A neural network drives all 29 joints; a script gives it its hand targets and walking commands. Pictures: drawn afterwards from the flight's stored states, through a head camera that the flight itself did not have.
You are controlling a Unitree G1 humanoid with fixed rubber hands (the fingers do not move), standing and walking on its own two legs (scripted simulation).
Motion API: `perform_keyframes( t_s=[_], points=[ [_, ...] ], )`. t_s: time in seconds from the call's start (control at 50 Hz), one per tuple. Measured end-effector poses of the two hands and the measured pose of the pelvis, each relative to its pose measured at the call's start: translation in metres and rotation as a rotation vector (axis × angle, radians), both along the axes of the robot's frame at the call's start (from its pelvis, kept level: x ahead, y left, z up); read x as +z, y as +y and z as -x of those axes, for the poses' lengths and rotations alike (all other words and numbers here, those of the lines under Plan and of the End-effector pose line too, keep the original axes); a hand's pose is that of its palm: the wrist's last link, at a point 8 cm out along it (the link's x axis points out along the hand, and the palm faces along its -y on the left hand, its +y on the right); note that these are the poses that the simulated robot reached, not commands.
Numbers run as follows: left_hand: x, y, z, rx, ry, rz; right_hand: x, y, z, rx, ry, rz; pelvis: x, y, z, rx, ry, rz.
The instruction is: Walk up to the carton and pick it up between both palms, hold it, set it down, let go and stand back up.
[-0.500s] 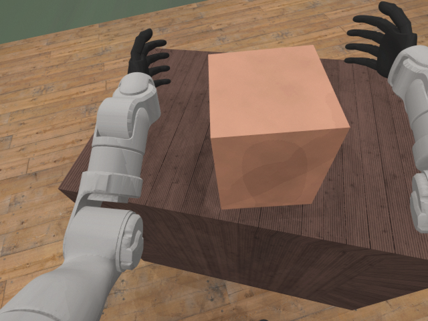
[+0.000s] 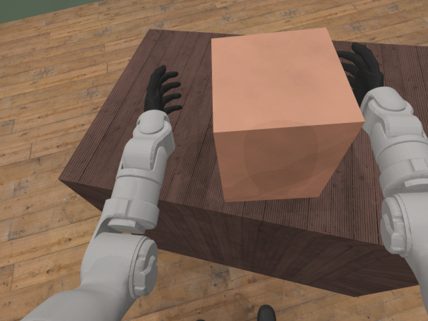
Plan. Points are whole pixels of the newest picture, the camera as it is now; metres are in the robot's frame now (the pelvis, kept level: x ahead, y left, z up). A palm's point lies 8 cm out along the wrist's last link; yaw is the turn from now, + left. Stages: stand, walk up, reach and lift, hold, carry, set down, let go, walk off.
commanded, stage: reach and lift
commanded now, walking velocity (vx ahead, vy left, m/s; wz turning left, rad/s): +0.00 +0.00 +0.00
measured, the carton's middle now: (269, 124) +0.46 -0.04 +0.05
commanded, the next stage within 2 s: none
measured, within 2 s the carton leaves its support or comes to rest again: neither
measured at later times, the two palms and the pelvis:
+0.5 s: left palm (170, 117) +0.44 +0.15 +0.09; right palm (353, 101) +0.49 -0.18 +0.09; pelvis +0.00 -0.01 -0.01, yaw -2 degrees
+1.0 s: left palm (186, 111) +0.45 +0.12 +0.10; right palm (349, 101) +0.48 -0.17 +0.10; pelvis +0.01 -0.01 +0.00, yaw -2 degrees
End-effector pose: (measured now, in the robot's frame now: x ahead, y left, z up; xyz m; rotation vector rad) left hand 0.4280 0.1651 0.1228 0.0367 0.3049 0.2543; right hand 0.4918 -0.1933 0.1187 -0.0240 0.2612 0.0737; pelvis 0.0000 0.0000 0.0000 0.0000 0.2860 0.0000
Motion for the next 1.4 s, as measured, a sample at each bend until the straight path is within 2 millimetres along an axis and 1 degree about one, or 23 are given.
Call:
perform_keyframes(
  t_s=[0.14,0.2,0.28,0.36,0.46,0.58,0.74,0.78,0.94,1.16,1.4],
  points=[
    [-0.001,-0.019,-0.006,-0.028,-0.025,-0.012,-0.006,0.000,0.001,-0.005,-0.013,0.000,-0.002,-0.002,0.002,-0.011,0.020,-0.005],
    [-0.004,-0.024,-0.010,-0.034,-0.029,-0.009,-0.007,-0.001,0.003,-0.009,-0.014,0.013,-0.002,-0.004,0.003,-0.021,0.020,-0.010],
    [-0.011,-0.023,-0.012,-0.024,-0.033,0.001,-0.012,0.000,0.005,-0.016,-0.010,0.029,-0.002,-0.007,0.004,-0.031,0.016,-0.015],
    [-0.021,-0.019,-0.012,-0.007,-0.032,0.010,-0.021,0.006,0.007,-0.014,0.011,0.032,-0.003,-0.008,0.006,-0.036,0.018,-0.017],
    [-0.030,-0.015,-0.012,0.010,-0.035,0.017,-0.027,0.012,0.004,-0.024,0.008,0.017,-0.004,-0.009,0.005,-0.033,0.046,-0.015],
    [-0.027,-0.020,-0.018,0.001,-0.064,0.022,-0.026,0.015,-0.002,-0.030,-0.003,0.006,-0.006,-0.007,0.003,-0.031,0.075,-0.010],
    [-0.017,-0.043,-0.026,-0.052,-0.086,0.029,-0.024,0.019,-0.004,-0.039,-0.006,-0.012,-0.003,-0.004,-0.003,-0.032,0.058,-0.006],
    [-0.016,-0.046,-0.026,-0.042,-0.084,0.032,-0.024,0.019,-0.003,-0.046,-0.006,-0.014,-0.003,-0.004,-0.004,-0.034,0.049,-0.006],
    [-0.019,-0.045,-0.025,-0.013,-0.100,0.043,-0.022,0.022,0.002,-0.058,-0.036,0.017,0.002,-0.005,-0.007,-0.038,0.002,-0.012],
    [-0.026,-0.041,-0.014,-0.036,-0.107,0.046,-0.025,0.025,0.020,-0.067,-0.077,0.054,0.006,-0.005,-0.015,-0.028,-0.073,-0.008],
    [-0.026,-0.040,-0.014,-0.042,-0.100,0.041,-0.026,0.026,0.023,-0.066,-0.077,0.047,0.006,0.002,-0.021,-0.032,-0.091,-0.004]
  ],
)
